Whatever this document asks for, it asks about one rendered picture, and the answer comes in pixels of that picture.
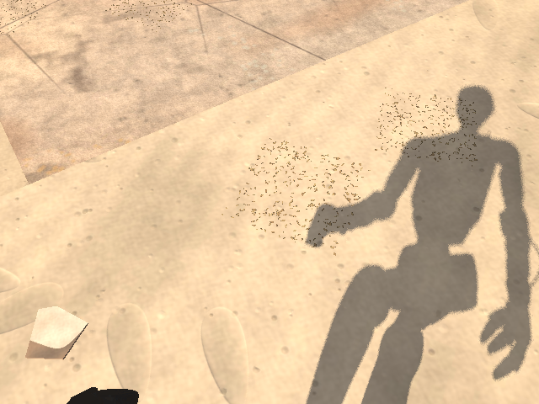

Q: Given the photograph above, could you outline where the left robot hand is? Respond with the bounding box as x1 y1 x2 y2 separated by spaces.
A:
67 387 139 404

